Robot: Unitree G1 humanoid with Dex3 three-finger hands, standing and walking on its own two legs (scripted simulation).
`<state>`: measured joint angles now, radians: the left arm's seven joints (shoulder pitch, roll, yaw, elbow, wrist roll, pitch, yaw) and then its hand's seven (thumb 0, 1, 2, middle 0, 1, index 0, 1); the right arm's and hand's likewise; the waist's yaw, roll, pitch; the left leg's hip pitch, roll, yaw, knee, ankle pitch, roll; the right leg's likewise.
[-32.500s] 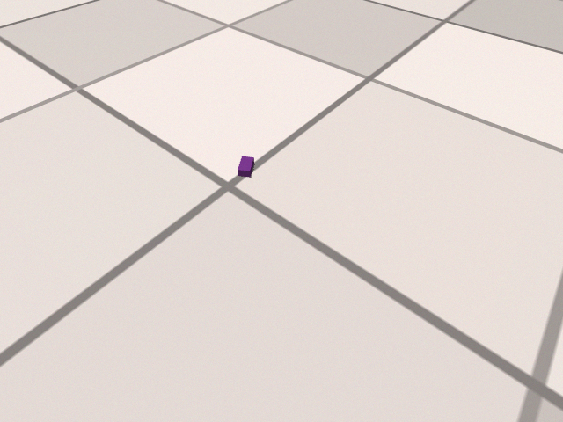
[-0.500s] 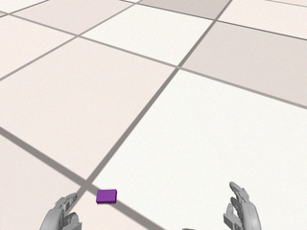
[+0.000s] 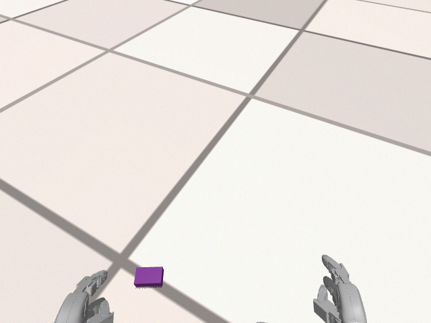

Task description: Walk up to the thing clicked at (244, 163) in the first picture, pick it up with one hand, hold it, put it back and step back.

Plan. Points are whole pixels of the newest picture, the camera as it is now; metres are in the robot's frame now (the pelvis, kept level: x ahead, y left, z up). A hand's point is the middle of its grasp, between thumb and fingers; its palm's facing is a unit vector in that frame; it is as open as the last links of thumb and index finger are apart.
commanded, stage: home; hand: left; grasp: from above
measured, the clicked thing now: (149, 276) +0.44 +0.24 -0.69
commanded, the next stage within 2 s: stand in 0.10 s
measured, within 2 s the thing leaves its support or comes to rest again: neither
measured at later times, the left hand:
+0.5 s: hand out of the picture +0.10 +0.24 -0.11, palm faces +0.02 -0.94 -0.35, open 7.4 cm
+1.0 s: hand out of the picture +0.03 +0.24 -0.10, palm faces +0.04 -0.94 -0.34, open 7.4 cm
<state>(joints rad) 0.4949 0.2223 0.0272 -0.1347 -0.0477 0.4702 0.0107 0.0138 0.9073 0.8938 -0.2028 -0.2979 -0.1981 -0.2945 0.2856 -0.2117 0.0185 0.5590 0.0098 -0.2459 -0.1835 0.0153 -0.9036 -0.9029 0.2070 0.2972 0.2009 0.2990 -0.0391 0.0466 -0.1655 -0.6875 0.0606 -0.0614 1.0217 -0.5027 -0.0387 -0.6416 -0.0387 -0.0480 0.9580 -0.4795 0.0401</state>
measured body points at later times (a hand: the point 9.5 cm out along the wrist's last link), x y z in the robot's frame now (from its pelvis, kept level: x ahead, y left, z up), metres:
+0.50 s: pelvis -0.01 +0.01 +0.03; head +0.01 +0.01 +0.48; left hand +0.10 +0.29 -0.08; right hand +0.10 -0.28 -0.09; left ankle +0.00 +0.14 -0.68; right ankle +0.00 -0.15 -0.68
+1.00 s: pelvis -0.01 +0.00 +0.06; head -0.01 +0.00 +0.51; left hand +0.03 +0.29 -0.08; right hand +0.07 -0.27 -0.08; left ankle +0.00 +0.14 -0.68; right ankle +0.00 -0.15 -0.68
